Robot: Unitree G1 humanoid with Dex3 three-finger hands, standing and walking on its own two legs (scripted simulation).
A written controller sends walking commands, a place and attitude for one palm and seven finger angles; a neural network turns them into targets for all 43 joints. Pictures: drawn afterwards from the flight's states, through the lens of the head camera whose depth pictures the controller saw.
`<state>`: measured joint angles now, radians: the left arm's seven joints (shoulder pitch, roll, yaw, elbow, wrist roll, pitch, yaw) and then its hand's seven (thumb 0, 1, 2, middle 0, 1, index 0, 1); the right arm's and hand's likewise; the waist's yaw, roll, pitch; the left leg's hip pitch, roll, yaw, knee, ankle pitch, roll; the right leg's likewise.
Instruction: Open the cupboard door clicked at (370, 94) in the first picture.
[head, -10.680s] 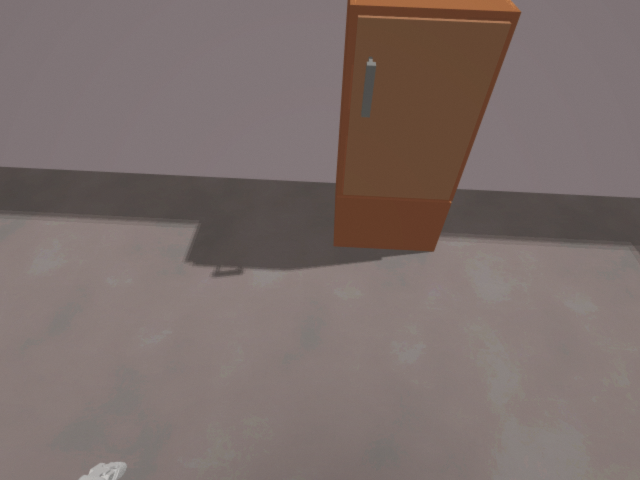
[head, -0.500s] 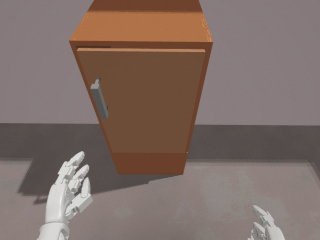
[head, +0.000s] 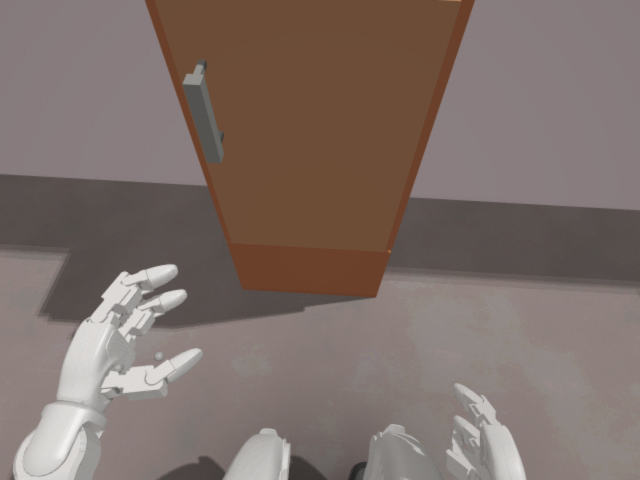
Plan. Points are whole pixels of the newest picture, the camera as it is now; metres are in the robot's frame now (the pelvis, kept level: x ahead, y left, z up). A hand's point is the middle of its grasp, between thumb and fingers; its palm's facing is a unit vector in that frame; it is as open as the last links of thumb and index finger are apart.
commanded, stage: raise the hand with hooked fingers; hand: left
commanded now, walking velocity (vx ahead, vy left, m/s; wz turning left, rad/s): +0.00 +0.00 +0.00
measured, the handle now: (208, 113) +0.61 +0.22 +0.06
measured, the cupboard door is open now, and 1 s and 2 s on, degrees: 0 0 0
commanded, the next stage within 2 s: move the hooked fingers beside the handle in 1.36 s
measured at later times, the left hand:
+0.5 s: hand (109, 311) +0.28 +0.26 +0.06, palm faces +0.02 -1.00 -0.06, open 13.3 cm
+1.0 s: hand (82, 266) +0.32 +0.30 +0.08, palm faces +0.00 -1.00 -0.05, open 14.0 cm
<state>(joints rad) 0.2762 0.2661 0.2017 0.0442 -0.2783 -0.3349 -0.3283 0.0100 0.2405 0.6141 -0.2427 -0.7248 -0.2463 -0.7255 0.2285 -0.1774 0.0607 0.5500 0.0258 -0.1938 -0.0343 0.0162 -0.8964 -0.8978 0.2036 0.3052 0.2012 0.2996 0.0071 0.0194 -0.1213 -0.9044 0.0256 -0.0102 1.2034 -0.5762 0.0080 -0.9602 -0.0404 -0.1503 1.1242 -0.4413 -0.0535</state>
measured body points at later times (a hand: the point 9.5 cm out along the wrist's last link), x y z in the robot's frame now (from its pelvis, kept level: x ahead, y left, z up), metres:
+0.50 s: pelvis +0.02 +0.02 +0.02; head +0.10 +0.04 +0.47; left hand +0.27 +0.31 +0.07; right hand +0.20 -0.23 -0.04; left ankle +0.01 +0.11 -0.64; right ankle +0.06 -0.10 -0.64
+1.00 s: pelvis +0.03 +0.02 +0.03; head +0.11 +0.04 +0.47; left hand +0.32 +0.35 +0.08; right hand +0.17 -0.23 -0.05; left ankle +0.01 +0.11 -0.64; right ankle +0.06 -0.10 -0.64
